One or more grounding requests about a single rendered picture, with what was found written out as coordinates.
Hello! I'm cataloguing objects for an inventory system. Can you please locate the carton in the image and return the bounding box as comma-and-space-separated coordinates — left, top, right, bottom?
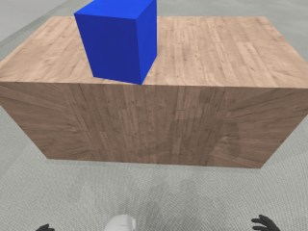
74, 0, 157, 85

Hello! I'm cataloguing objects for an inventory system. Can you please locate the pedestal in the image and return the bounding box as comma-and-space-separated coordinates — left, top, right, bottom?
0, 16, 308, 169

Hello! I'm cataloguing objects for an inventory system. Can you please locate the left robot thigh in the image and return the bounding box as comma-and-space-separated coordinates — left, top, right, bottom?
103, 214, 137, 231

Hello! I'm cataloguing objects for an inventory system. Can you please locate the right robot hand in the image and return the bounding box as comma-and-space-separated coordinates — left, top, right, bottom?
251, 215, 281, 231

